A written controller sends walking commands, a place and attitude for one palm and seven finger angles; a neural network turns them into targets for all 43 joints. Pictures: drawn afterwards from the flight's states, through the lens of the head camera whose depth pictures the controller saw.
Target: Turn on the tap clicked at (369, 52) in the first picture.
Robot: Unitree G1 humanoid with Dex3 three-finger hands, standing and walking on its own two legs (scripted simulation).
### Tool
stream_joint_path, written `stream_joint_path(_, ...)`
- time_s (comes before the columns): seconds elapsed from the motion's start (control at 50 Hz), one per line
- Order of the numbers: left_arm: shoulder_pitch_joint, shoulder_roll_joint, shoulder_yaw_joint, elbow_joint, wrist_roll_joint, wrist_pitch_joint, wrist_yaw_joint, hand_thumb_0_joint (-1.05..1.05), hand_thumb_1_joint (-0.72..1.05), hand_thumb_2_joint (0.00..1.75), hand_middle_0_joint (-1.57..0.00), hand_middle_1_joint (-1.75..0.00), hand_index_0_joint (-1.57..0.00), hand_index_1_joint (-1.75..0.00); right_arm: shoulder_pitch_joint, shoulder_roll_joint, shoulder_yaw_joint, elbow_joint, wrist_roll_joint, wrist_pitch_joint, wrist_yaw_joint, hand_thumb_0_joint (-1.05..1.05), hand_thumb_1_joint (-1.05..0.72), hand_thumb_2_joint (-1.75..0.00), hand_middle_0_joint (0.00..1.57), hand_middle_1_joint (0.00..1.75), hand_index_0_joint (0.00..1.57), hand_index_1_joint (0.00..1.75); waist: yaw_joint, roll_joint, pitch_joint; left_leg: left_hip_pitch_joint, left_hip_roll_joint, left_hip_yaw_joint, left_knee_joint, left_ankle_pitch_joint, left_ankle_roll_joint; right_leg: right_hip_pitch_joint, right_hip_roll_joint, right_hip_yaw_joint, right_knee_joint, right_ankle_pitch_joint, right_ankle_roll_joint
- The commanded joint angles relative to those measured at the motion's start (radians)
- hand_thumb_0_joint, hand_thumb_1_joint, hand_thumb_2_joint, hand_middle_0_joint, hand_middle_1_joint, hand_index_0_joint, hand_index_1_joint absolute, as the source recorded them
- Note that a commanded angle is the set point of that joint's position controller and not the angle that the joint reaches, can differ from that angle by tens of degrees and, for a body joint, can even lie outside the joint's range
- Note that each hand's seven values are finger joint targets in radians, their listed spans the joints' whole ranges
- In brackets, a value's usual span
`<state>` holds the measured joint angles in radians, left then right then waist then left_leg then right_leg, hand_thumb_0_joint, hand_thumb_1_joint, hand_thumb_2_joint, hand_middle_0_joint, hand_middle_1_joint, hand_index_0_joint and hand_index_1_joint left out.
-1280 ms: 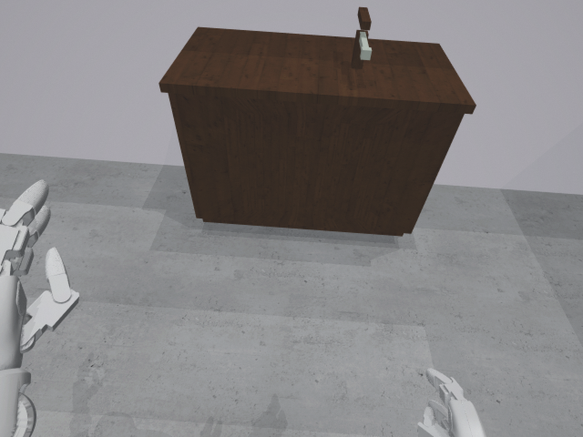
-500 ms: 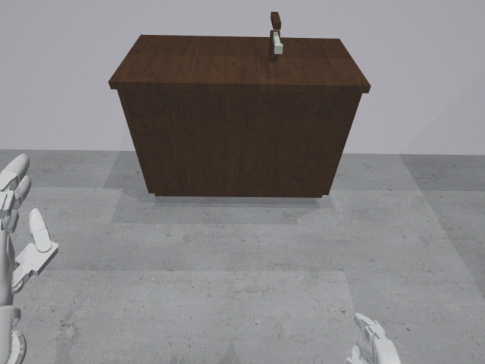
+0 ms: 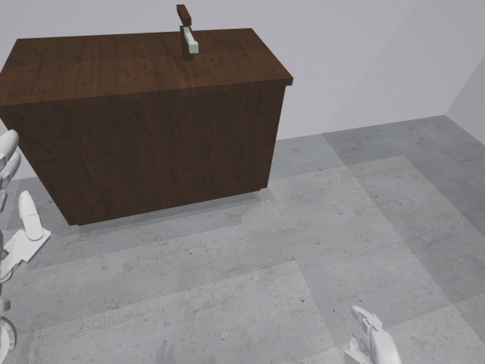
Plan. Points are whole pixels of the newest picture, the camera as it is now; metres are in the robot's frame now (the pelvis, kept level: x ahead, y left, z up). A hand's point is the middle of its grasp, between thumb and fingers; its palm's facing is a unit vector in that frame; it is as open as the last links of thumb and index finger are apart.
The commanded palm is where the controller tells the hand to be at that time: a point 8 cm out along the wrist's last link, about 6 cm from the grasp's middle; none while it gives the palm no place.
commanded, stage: walk to a spot facing it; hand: left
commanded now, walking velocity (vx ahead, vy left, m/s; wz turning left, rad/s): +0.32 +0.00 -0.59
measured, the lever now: (193, 47) +1.01 +0.23 +0.07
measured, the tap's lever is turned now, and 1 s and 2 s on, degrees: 0 0 0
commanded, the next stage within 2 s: turn to face it in 0.58 s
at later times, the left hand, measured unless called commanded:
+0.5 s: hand (211, 144) +0.39 +0.09 +0.18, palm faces +0.12 -0.82 -0.56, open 7.4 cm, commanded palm +0.34 +0.16 +0.18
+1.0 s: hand (205, 95) +0.49 +0.11 +0.21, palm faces +0.23 -0.88 -0.42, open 7.4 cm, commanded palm +0.44 +0.17 +0.18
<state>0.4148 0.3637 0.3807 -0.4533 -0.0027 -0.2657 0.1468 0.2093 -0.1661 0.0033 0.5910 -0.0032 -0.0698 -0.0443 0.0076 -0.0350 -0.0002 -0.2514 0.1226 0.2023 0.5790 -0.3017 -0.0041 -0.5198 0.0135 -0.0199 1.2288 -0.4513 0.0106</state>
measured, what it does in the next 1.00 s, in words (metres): walks ahead: right foot, then left foot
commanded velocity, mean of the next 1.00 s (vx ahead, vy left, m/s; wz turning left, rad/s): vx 0.20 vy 0.00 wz -0.01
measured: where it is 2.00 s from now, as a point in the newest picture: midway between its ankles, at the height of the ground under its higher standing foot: outside the picture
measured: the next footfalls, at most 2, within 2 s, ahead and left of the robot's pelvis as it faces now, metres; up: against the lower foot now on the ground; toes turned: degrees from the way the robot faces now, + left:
right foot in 0.32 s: +0.16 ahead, -0.17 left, +0.00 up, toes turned -19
left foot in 0.74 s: +0.35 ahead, +0.02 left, +0.00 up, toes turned -2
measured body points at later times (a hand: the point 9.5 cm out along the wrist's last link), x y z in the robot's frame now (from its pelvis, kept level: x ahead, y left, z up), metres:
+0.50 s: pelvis +0.12 -0.07 -0.01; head +0.16 -0.09 +0.44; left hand +0.38 +0.13 +0.21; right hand +0.22 -0.36 -0.11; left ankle +0.17 +0.07 -0.63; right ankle +0.13 -0.15 -0.73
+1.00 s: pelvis +0.23 -0.07 +0.00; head +0.27 -0.07 +0.45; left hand +0.47 +0.16 +0.23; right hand +0.38 -0.29 -0.08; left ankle +0.31 +0.02 -0.73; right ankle +0.21 -0.21 -0.70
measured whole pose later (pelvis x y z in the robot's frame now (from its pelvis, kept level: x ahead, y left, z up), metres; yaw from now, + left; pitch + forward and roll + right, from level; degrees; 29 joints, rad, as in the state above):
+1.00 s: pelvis +0.23 -0.07 +0.00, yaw -10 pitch -1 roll -2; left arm 0.46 0.42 0.39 -0.65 -0.03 -0.22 0.15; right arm 0.18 -0.10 0.04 0.56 0.00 -0.09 -0.02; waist -0.01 0.01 0.08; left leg -0.33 0.08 0.12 0.55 -0.20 0.03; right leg -0.36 -0.04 -0.07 0.82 -0.44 0.03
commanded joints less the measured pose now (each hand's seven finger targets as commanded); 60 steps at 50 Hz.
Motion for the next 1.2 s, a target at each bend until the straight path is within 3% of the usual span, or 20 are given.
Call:
stream_joint_path(0.0, -0.142, 0.148, 0.046, -0.272, 0.016, -0.062, -0.002, 0.0, 0.9, 0.9, -0.2, -0.3, -0.2, -0.3, -0.055, -0.152, -0.052, -0.128, 0.003, -0.053, 0.004, 0.0, -0.9, -0.9, 0.2, 0.3, 0.2, 0.3, -0.008, 0.21, 0.033, 0.113, 0.291, -0.171, -0.312, 0.075, 0.117, -0.245, -0.111, -0.042, 0.024, 0.111, 0.025)
stream_joint_path(0.16, -0.051, 0.173, 0.103, -0.228, 0.015, -0.049, -0.011, 0.0, 0.9, 0.9, -0.2, -0.3, -0.2, -0.3, -0.05, -0.136, -0.057, -0.144, -0.013, -0.061, 0.011, 0.0, -0.9, -0.9, 0.2, 0.3, 0.2, 0.3, -0.027, 0.302, -0.001, 0.153, 0.282, 0.032, -0.283, 0.357, 0.082, -0.032, -0.074, -0.187, -0.412, 0.191, 0.018)
stream_joint_path(0.24, -0.011, 0.207, 0.123, -0.274, 0.004, -0.039, -0.012, 0.0, 0.9, 0.9, -0.2, -0.3, -0.2, -0.3, -0.036, -0.129, -0.06, -0.144, 0.005, -0.073, 0.015, 0.0, -0.9, -0.9, 0.2, 0.3, 0.2, 0.3, 0.004, 0.24, -0.158, 0.189, 0.218, 0.114, 0.148, 0.631, 0.054, 0.279, 0.048, -0.273, -0.685, 0.224, -0.014)
stream_joint_path(0.26, -0.008, 0.232, 0.137, -0.3, 0.012, -0.03, -0.007, 0.0, 0.9, 0.9, -0.2, -0.3, -0.2, -0.3, -0.038, -0.123, -0.06, -0.143, 0.017, -0.075, 0.024, 0.0, -0.9, -0.9, 0.2, 0.3, 0.2, 0.3, 0.021, 0.132, -0.216, 0.071, 0.183, 0.107, 0.372, 0.589, 0.039, 0.466, 0.013, -0.204, -0.734, 0.304, -0.043)
stream_joint_path(0.28, -0.02, 0.268, 0.169, -0.322, 0.018, -0.03, 0.0, 0.0, 0.9, 0.9, -0.2, -0.3, -0.2, -0.3, -0.035, -0.103, -0.061, -0.148, 0.022, -0.072, 0.029, 0.0, -0.9, -0.9, 0.2, 0.3, 0.2, 0.3, 0.017, -0.12, -0.276, -0.201, 0.085, 0.078, 0.65, 0.138, 0.014, 0.69, -0.168, 0.101, -0.705, 0.672, -0.142)
stream_joint_path(0.3, 0.048, 0.275, 0.2, -0.292, 0.003, -0.028, 0.01, 0.0, 0.9, 0.9, -0.2, -0.3, -0.2, -0.3, -0.052, -0.092, -0.053, -0.16, 0.014, -0.068, 0.024, 0.0, -0.9, -0.9, 0.2, 0.3, 0.2, 0.3, 0.006, -0.227, -0.329, -0.494, -0.045, -0.043, 0.863, -0.321, -0.011, 0.829, -0.352, 0.481, -0.699, 1.046, -0.259)
stream_joint_path(0.32, 0.013, 0.322, 0.26, -0.363, -0.012, -0.039, 0.029, 0.0, 0.9, 0.9, -0.2, -0.3, -0.2, -0.3, -0.103, -0.093, -0.041, -0.164, 0.006, -0.064, 0.022, 0.0, -0.9, -0.9, 0.2, 0.3, 0.2, 0.3, 0.013, -0.13, -0.273, -0.544, 0.019, -0.179, 0.923, -0.328, -0.015, 0.76, -0.426, 0.512, -0.716, 1.043, -0.275)
stream_joint_path(0.36, 0.096, 0.283, 0.235, -0.337, -0.017, -0.037, 0.018, 0.0, 0.9, 0.9, -0.2, -0.3, -0.2, -0.3, -0.068, -0.127, -0.053, -0.135, 0.008, -0.037, 0.037, 0.0, -0.9, -0.9, 0.2, 0.3, 0.2, 0.3, -0.006, -0.055, -0.235, -0.551, 0.051, -0.227, 0.897, -0.177, -0.035, 0.65, -0.388, 0.461, -0.789, 0.604, -0.262)
stream_joint_path(0.48, 0.122, 0.242, 0.252, -0.314, -0.036, -0.045, 0.024, 0.0, 0.9, 0.9, -0.2, -0.3, -0.2, -0.3, -0.101, -0.128, -0.051, -0.113, 0.007, 0.019, 0.012, 0.0, -0.9, -0.9, 0.2, 0.3, 0.2, 0.3, -0.038, -0.044, -0.121, -0.396, 0.068, -0.174, 0.554, 0.014, -0.045, 0.315, -0.276, 0.118, -0.894, 0.439, -0.204)
stream_joint_path(0.58, 0.096, 0.187, 0.177, -0.176, -0.041, -0.016, 0.025, 0.0, 0.9, 0.9, -0.2, -0.3, -0.2, -0.3, -0.087, -0.126, -0.052, -0.135, 0.011, 0.001, -0.009, 0.0, -0.9, -0.9, 0.2, 0.3, 0.2, 0.3, -0.004, -0.099, -0.074, -0.252, -0.001, -0.058, 0.222, 0.076, -0.013, 0.33, -0.264, 0.089, -0.9, 0.403, -0.175)
stream_joint_path(0.68, -0.069, 0.16, 0.068, -0.195, -0.02, -0.006, 0.027, 0.0, 0.9, 0.9, -0.2, -0.3, -0.2, -0.3, -0.057, -0.135, -0.05, -0.148, 0.006, -0.018, -0.035, 0.0, -0.9, -0.9, 0.2, 0.3, 0.2, 0.3, -0.014, -0.03, -0.022, 0.004, -0.044, -0.011, -0.049, 0.147, 0.01, 0.275, -0.215, 0.037, -0.792, 0.329, -0.119)
stream_joint_path(0.7, -0.125, 0.153, 0.034, -0.231, -0.017, -0.011, 0.024, 0.0, 0.9, 0.9, -0.2, -0.3, -0.2, -0.3, -0.049, -0.147, -0.055, -0.152, 0.009, -0.022, -0.043, 0.0, -0.9, -0.9, 0.2, 0.3, 0.2, 0.3, -0.03, 0.046, -0.033, 0.086, -0.04, -0.043, -0.091, 0.168, 0.019, 0.254, -0.198, 0.006, -0.684, 0.373, -0.095)
stream_joint_path(0.74, -0.157, 0.172, 0.058, -0.264, -0.021, -0.024, 0.03, 0.0, 0.9, 0.9, -0.2, -0.3, -0.2, -0.3, -0.047, -0.168, -0.056, -0.158, 0.011, -0.027, -0.043, 0.0, -0.9, -0.9, 0.2, 0.3, 0.2, 0.3, -0.011, 0.291, -0.103, 0.277, 0.198, -0.424, -0.17, 0.424, 0.157, 0.078, -0.057, -0.077, -0.356, 0.074, -0.011)
stream_joint_path(0.78, -0.185, 0.228, 0.079, -0.326, -0.01, -0.037, 0.027, 0.0, 0.9, 0.9, -0.2, -0.3, -0.2, -0.3, -0.059, -0.136, -0.033, -0.149, -0.015, -0.035, -0.031, 0.0, -0.9, -0.9, 0.2, 0.3, 0.2, 0.3, -0.014, 0.351, -0.11, 0.205, 0.305, -0.615, -0.261, 0.363, 0.231, 0.012, -0.062, 0.02, -0.132, -0.154, -0.007)
stream_joint_path(0.82, -0.187, 0.225, 0.084, -0.413, -0.011, -0.036, 0.025, 0.0, 0.9, 0.9, -0.2, -0.3, -0.2, -0.3, -0.066, -0.132, -0.041, -0.141, -0.01, -0.048, -0.015, 0.0, -0.9, -0.9, 0.2, 0.3, 0.2, 0.3, -0.007, 0.275, -0.079, 0.116, 0.258, -0.515, -0.263, 0.315, 0.208, 0.045, -0.085, 0.032, -0.162, -0.107, 0.0)
stream_joint_path(0.88, -0.007, 0.202, 0.118, -0.456, -0.031, -0.021, 0.03, 0.0, 0.9, 0.9, -0.2, -0.3, -0.2, -0.3, -0.058, -0.139, -0.052, -0.147, -0.003, -0.063, 0.005, 0.0, -0.9, -0.9, 0.2, 0.3, 0.2, 0.3, 0.002, 0.321, -0.149, 0.093, 0.162, -0.311, -0.229, 0.337, 0.144, 0.15, -0.062, -0.042, -0.32, -0.006, 0.014)
stream_joint_path(1.06, 0.04, 0.125, 0.09, -0.168, -0.055, 0.043, 0.016, 0.0, 0.9, 0.9, -0.2, -0.3, -0.2, -0.3, -0.032, -0.146, -0.044, -0.128, 0.021, -0.044, 0.0, 0.0, -0.9, -0.9, 0.2, 0.3, 0.2, 0.3, -0.02, 0.18, -0.105, 0.025, 0.145, -0.255, -0.136, 0.338, 0.091, 0.321, -0.023, -0.105, -0.742, 0.166, 0.047)
stream_joint_path(1.1, -0.026, 0.132, 0.059, -0.163, -0.038, 0.048, 0.016, 0.0, 0.9, 0.9, -0.2, -0.3, -0.2, -0.3, -0.037, -0.131, -0.04, -0.135, 0.028, -0.036, -0.006, 0.0, -0.9, -0.9, 0.2, 0.3, 0.2, 0.3, -0.026, 0.042, -0.11, -0.019, 0.06, -0.173, -0.004, 0.169, 0.039, 0.362, -0.132, 0.007, -0.857, 0.372, 0.006)
stream_joint_path(1.14, -0.077, 0.16, 0.048, -0.149, -0.038, 0.061, 0.024, 0.0, 0.9, 0.9, -0.2, -0.3, -0.2, -0.3, -0.068, -0.112, -0.027, -0.14, 0.023, -0.046, -0.012, 0.0, -0.9, -0.9, 0.2, 0.3, 0.2, 0.3, -0.023, -0.181, -0.08, -0.162, -0.093, -0.144, 0.236, -0.148, -0.017, 0.346, -0.361, 0.227, -0.886, 0.63, -0.106)
stream_joint_path(1.18, -0.085, 0.165, 0.041, -0.158, -0.03, 0.062, 0.019, 0.0, 0.9, 0.9, -0.2, -0.3, -0.2, -0.3, -0.085, -0.134, -0.042, -0.132, 0.018, -0.044, -0.015, 0.0, -0.9, -0.9, 0.2, 0.3, 0.2, 0.3, -0.006, -0.219, -0.069, -0.228, -0.093, -0.201, 0.502, -0.181, -0.021, 0.345, -0.397, 0.21, -0.887, 0.655, -0.141)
